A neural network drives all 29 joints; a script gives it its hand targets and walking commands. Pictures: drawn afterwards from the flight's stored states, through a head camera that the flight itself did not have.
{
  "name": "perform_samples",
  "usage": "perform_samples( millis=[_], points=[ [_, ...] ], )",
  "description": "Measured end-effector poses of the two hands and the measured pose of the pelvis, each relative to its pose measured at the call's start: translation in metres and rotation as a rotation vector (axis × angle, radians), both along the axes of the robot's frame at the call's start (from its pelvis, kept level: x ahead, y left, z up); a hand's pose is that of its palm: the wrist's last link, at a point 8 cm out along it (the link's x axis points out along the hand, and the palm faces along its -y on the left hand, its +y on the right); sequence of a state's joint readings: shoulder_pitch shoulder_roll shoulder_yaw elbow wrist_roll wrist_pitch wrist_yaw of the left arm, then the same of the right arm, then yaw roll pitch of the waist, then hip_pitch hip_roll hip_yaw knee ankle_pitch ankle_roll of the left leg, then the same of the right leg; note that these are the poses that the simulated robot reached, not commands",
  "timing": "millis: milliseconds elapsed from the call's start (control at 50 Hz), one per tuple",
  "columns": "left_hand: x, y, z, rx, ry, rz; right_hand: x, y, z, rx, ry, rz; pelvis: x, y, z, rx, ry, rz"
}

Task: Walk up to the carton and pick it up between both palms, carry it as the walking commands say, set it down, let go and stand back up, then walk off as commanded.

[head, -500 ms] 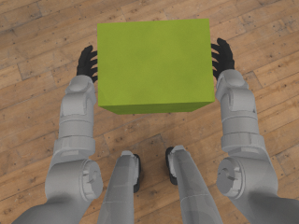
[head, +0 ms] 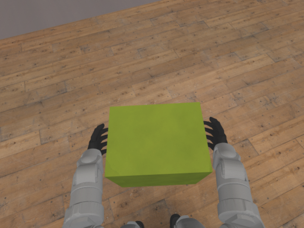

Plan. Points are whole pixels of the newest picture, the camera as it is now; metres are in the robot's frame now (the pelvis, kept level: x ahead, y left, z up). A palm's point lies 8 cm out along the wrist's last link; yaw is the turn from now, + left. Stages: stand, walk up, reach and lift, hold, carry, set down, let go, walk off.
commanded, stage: reach and lift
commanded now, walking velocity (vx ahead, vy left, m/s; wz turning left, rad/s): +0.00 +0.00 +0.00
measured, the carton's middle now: (156, 149) +0.34 -0.01 -0.11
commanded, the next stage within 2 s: none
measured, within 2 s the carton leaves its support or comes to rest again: neither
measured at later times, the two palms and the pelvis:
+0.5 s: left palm (85, 150) +0.30 +0.17 +0.03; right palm (232, 142) +0.29 -0.18 +0.05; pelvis -0.01 -0.01 +0.02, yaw +1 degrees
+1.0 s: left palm (80, 152) +0.29 +0.17 +0.05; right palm (235, 143) +0.28 -0.17 +0.07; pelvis +0.00 +0.01 +0.02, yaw +0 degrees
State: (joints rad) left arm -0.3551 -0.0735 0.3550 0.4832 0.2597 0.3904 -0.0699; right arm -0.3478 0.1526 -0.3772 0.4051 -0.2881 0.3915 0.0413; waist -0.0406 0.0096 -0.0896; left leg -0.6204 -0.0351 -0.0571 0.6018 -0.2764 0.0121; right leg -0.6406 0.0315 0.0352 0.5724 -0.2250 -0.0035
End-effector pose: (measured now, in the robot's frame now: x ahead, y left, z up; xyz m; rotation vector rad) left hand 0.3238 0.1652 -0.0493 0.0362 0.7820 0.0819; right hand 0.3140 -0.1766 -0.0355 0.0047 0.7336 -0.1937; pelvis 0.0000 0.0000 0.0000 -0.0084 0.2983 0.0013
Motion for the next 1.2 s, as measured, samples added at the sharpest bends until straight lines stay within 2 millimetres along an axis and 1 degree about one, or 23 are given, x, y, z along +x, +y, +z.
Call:
perform_samples(
  millis=[60, 140, 220, 320, 400, 560, 640, 720, 820, 960, 1100, 1200],
  points=[
    [-0.004, -0.003, 0.005, -0.002, -0.015, -0.003, -0.006, -0.003, 0.006, 0.000, -0.015, -0.005, 0.003, -0.001, 0.005, 0.000, 0.000, 0.008],
    [-0.006, -0.007, 0.023, -0.008, -0.054, -0.002, -0.012, -0.006, 0.021, 0.009, -0.053, -0.020, 0.005, -0.003, 0.010, 0.001, -0.020, 0.015],
    [-0.006, -0.010, 0.041, -0.016, -0.080, -0.002, -0.014, -0.010, 0.040, 0.008, -0.082, -0.028, 0.004, -0.006, 0.012, 0.007, -0.081, 0.010],
    [-0.012, -0.012, 0.058, -0.010, -0.074, -0.008, -0.020, -0.011, 0.057, -0.004, -0.074, -0.021, 0.000, -0.008, 0.016, 0.008, -0.174, 0.008],
    [-0.019, -0.008, 0.069, -0.007, -0.080, -0.004, -0.023, -0.008, 0.069, -0.005, -0.079, -0.011, -0.003, -0.009, 0.017, 0.007, -0.233, 0.007],
    [-0.027, 0.006, 0.085, 0.000, -0.087, 0.011, -0.022, 0.006, 0.088, -0.016, -0.086, 0.019, -0.010, -0.006, 0.019, 0.004, -0.304, 0.024],
    [-0.029, 0.010, 0.094, -0.005, -0.100, 0.014, -0.023, 0.010, 0.099, -0.016, -0.098, 0.020, -0.009, -0.003, 0.021, 0.004, -0.327, 0.028],
    [-0.029, 0.010, 0.104, -0.007, -0.114, 0.013, -0.025, 0.010, 0.108, -0.012, -0.112, 0.011, -0.005, 0.001, 0.022, 0.003, -0.351, 0.026],
    [-0.029, 0.006, 0.109, -0.008, -0.106, 0.006, -0.030, 0.006, 0.111, -0.005, -0.103, -0.007, -0.002, 0.004, 0.023, 0.002, -0.379, 0.016],
    [-0.034, 0.003, 0.103, -0.008, -0.079, 0.016, -0.034, 0.003, 0.103, 0.001, -0.077, -0.005, 0.001, 0.006, 0.023, 0.001, -0.389, -0.004],
    [-0.044, 0.010, 0.103, -0.012, -0.091, 0.076, -0.027, 0.010, 0.103, 0.005, -0.089, 0.043, 0.006, 0.002, 0.024, 0.003, -0.383, -0.010],
    [-0.051, 0.014, 0.105, -0.005, -0.095, 0.100, -0.026, 0.014, 0.102, -0.002, -0.091, 0.076, 0.008, -0.003, 0.025, 0.005, -0.384, -0.002]
  ],
)
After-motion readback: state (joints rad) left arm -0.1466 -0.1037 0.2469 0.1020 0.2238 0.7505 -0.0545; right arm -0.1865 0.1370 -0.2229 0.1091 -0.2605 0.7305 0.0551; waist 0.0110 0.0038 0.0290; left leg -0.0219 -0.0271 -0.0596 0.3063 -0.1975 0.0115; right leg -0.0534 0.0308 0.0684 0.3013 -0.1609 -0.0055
